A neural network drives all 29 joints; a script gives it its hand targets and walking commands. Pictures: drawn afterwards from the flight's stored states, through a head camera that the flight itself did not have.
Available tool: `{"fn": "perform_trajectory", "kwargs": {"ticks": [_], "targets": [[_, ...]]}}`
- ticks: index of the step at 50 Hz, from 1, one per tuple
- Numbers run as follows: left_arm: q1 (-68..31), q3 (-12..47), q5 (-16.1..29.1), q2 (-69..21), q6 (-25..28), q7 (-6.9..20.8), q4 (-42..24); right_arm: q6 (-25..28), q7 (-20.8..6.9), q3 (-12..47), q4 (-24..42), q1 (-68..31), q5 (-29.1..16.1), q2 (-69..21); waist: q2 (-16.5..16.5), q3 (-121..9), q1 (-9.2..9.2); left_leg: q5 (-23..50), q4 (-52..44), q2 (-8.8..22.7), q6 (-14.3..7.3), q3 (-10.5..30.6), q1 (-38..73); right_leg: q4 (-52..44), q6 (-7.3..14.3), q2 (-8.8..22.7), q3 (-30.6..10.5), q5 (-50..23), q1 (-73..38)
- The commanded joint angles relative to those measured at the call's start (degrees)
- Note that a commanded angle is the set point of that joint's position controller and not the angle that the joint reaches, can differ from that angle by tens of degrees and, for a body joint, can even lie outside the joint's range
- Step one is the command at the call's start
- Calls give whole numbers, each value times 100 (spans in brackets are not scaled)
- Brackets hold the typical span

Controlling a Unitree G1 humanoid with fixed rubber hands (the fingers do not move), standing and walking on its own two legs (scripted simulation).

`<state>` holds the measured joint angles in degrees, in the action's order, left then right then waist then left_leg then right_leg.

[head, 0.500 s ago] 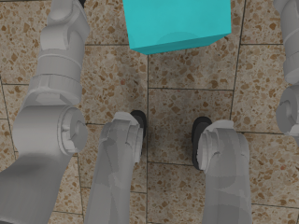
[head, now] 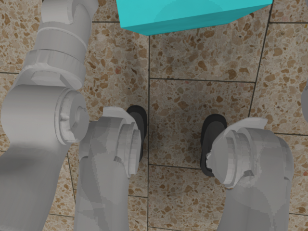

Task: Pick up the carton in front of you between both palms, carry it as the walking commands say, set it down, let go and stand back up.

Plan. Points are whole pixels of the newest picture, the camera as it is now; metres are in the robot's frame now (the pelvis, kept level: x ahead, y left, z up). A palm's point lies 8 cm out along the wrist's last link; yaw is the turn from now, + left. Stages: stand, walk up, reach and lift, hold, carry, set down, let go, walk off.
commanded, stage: reach and lift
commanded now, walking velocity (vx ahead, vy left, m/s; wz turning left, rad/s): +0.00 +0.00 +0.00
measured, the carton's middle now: out of the picture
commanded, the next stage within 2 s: none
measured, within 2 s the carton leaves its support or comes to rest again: leaves its support in 0.62 s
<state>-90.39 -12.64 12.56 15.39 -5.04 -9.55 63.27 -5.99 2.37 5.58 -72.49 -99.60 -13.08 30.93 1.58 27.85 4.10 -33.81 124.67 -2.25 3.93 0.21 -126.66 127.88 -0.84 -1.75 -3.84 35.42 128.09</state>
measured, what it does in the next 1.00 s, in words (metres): rises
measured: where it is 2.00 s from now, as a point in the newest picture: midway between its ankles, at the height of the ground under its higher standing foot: (171, 149)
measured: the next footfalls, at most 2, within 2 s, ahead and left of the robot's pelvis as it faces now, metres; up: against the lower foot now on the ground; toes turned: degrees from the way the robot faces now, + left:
none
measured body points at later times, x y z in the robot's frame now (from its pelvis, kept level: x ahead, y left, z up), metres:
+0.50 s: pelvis -0.01 +0.00 +0.00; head +0.38 -0.03 +0.21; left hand +0.57 +0.15 -0.18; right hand +0.60 -0.16 -0.18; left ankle +0.12 +0.13 -0.34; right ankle +0.10 -0.12 -0.34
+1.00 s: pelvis -0.01 +0.00 +0.07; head +0.29 -0.03 +0.40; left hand +0.53 +0.14 -0.01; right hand +0.54 -0.16 -0.02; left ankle +0.12 +0.14 -0.34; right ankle +0.10 -0.12 -0.34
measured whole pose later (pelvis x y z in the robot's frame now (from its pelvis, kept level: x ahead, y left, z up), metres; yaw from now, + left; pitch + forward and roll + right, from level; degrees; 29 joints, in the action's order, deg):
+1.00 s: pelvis -0.01 +0.00 +0.07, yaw -2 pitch +43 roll +3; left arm -69.8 -34.0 -10.8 -0.4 -20.0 -5.4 40.7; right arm -21.7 1.7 -20.5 -54.6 -76.7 11.7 9.9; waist -0.1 -1.5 3.2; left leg -29.9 109.8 -5.2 5.5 4.0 -123.1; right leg 111.5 -2.9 -6.2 -5.1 29.9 124.4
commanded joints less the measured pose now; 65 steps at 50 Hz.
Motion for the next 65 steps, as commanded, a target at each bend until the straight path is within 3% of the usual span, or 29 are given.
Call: {"fn": "perform_trajectory", "kwargs": {"ticks": [1, 3, 5, 6, 7, 8, 14, 16, 17, 18, 19, 20, 21, 25, 27, 30, 31, 34, 37, 41, 45, 47, 49, 56, 58, 59, 60, 61, 65], "targets": [[-1267, -92, -79, 693, 57, 2, -369, 56, -61, -6, 384, -1899, -58, 423, -877, -7699, 388, 2542, -723, 14, -15, -556, 3468, -979, -39, 123, 220, -2362, -3854], [-1327, -209, -220, 722, 94, 1, -621, 63, -72, -69, 382, -1743, 102, 422, -936, -7716, 223, 2590, -752, -39, 26, -609, 3276, -1036, -73, 73, 200, -2564, -3955], [-1399, -180, -286, 540, 111, 44, -534, 64, -61, -71, 548, -1930, 76, 212, -651, -7535, 437, 2820, -777, -38, -27, -521, 3660, -1002, -61, 69, 216, -2492, -3531], [-1278, -239, -268, 515, 59, 55, -362, 19, -58, -122, 106, -1555, 277, 151, -998, -7224, 143, 2401, -789, -27, -47, -503, 3400, -1063, -73, 112, 296, -2200, -3449], [-1368, -186, -297, 359, 89, 81, -616, 41, -60, -361, 134, -1363, 293, 197, -597, -7267, 205, 2578, -724, -63, -17, -527, 3659, -1172, -17, 27, 201, -2098, -3142], [-1343, -248, -266, 475, 58, 77, -406, 27, -50, -270, 298, -1497, 386, 190, -768, -7263, 16, 2456, -759, -19, -1, -435, 3562, -1093, -67, 69, 277, -2211, -3344], [-1595, -503, -673, -107, 14, 207, -662, 16, -206, -396, 773, -1857, 656, -628, -817, -6681, 226, 1959, -893, -198, -27, -547, 3212, -1201, -22, -64, 306, -1769, -3181], [-2293, -132, -694, -1543, -85, 572, -973, -87, -548, -68, 881, -2400, 634, -2161, -930, -6658, 328, 1828, -768, -278, -66, -619, 3187, -1183, 22, -81, 256, -1735, -3390], [-2746, 260, -607, -2807, -209, 835, -651, -227, -782, -19, 580, -2774, 752, -3311, -920, -6366, 75, 1577, -795, -325, -83, -560, 3088, -1188, 82, -179, 306, -1602, -3516], [-3206, 302, -829, -3767, -306, 1120, -812, -339, -1079, 28, 587, -2927, 759, -4449, -695, -6129, 354, 1359, -694, -354, -86, -710, 3199, -1194, 97, -275, 221, -1366, -3495], [-3226, 292, -781, -4026, -428, 1353, -1203, -424, -1274, -107, 1045, -2638, 830, -4815, -951, -6136, 143, 1359, -676, -393, -184, -674, 2981, -1059, 117, -310, 350, -1388, -3345], [-3128, 321, -874, -4395, -508, 1524, -1180, -455, -1401, -287, 1061, -2421, 821, -5173, -769, -6143, 355, 1561, -534, -395, -173, -795, 2934, -1121, 120, -295, 285, -1515, -3215], [-3025, 481, -832, -4567, -602, 1650, -1262, -511, -1505, -332, 970, -2281, 920, -5317, -570, -6065, 89, 1734, -630, -417, -213, -638, 3063, -1008, 130, -357, 431, -1657, -2946], [-3171, 669, -721, -5158, -709, 1861, -1570, -586, -1697, -404, 1066, -1821, 835, -6067, -563, -6210, 169, 1944, -638, -458, -241, -671, 2750, -924, 211, -445, 440, -2071, -2957], [-2993, 600, -627, -5338, -788, 1870, -1491, -634, -1674, -132, 1462, -2067, 837, -6265, -965, -6611, 162, 1945, -567, -469, -253, -685, 2487, -905, 200, -384, 397, -2275, -3549], [-3397, 1179, -194, -5783, -863, 1905, -1956, -670, -1621, -2, 2082, -2317, 625, -6478, -634, -7842, -15, 2501, -572, -500, -226, -716, 3007, -859, 178, -435, 517, -2850, -4182], [-3544, 1164, -155, -5731, -852, 1853, -2232, -747, -1585, 150, 2350, -2188, 648, -6860, -1026, -8341, 66, 2813, -545, -502, -286, -689, 3193, -838, 148, -424, 524, -3080, -4308], [-3110, 1506, -159, -6218, -1102, 1807, -2482, -728, -1514, 747, 3394, -2733, 130, -7095, -911, -10164, 348, 3547, -673, -542, -255, -726, 3960, -853, 35, -494, 644, -3806, -4838], [-3016, 1923, -60, -6904, -1364, 1741, -3027, -926, -1378, 878, 4309, -2842, 107, -7480, -700, -11887, 126, 3981, -1001, -579, -204, -687, 4849, -1118, -17, -646, 795, -4053, -5162], [-2790, 2075, -408, -6844, -1441, 1754, -3324, -1227, -1293, 641, 3513, -1874, 473, -8069, -802, -11139, 154, 3383, -1397, -634, -126, -655, 4063, -1538, -37, -660, 771, -3749, -4997], [-1938, 1146, -1085, -7156, -1521, 1852, -2377, -1316, -1360, -233, 2649, -916, 1312, -8191, -696, -8837, 27, 2066, -2001, -696, -130, -635, 3064, -2351, 23, -703, 771, -2136, -3542], [-1803, 769, -1591, -6821, -1576, 1926, -2145, -1297, -1446, -601, 2511, -1009, 1451, -8206, -471, -8584, 246, 1751, -2314, -701, -226, -695, 3401, -2603, 18, -751, 792, -1635, -3123], [-1746, 497, -1798, -6749, -1660, 1984, -1827, -1385, -1486, -1229, 1772, -695, 1956, -7957, -539, -8260, 43, 1096, -2642, -716, -163, -766, 3104, -2979, 66, -769, 858, -1084, -3220], [-1704, 147, -2086, -6932, -1683, 2102, -1644, -1374, -1419, -1264, 2298, -1285, 2111, -8057, -580, -8775, -59, 861, -3207, -759, -190, -759, 3245, -3638, 28, -747, 747, -890, -4188], [-1675, 382, -1922, -7181, -1686, 2144, -1843, -1391, -1436, -1206, 2431, -996, 2066, -8167, -537, -9384, -174, 1173, -3236, -749, -188, -727, 3634, -3663, -24, -746, 808, -1284, -4447], [-1454, 392, -1985, -7134, -1713, 2173, -1866, -1483, -1456, -993, 2390, -868, 2085, -8396, -872, -9404, 30, 1291, -3348, -757, -219, -715, 3762, -3741, -83, -751, 823, -1346, -4514], [-1423, 515, -1889, -7492, -1795, 2223, -1796, -1478, -1459, -934, 2533, -848, 2042, -8387, -566, -9552, -173, 1316, -3349, -754, -161, -727, 3769, -3826, -38, -732, 801, -1402, -4760], [-1218, 566, -1833, -7415, -1839, 2243, -1818, -1509, -1502, -660, 2827, -1023, 1881, -8452, -733, -9592, 27, 1534, -3455, -716, -197, -619, 4041, -3832, -63, -684, 843, -1516, -4744], [-1205, 1216, -1562, -7777, -1891, 2272, -2387, -1557, -1511, -238, 3286, -825, 1615, -8940, -569, -10352, -5, 1887, -3675, -734, -174, -678, 4497, -4105, -74, -762, 758, -1979, -5489]]}}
